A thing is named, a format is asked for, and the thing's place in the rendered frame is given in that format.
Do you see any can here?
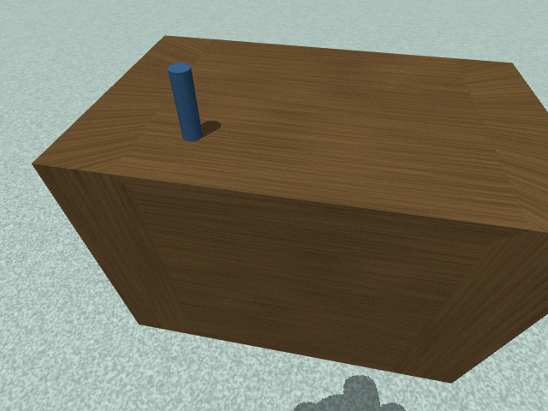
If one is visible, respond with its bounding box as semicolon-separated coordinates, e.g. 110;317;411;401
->
168;63;202;142

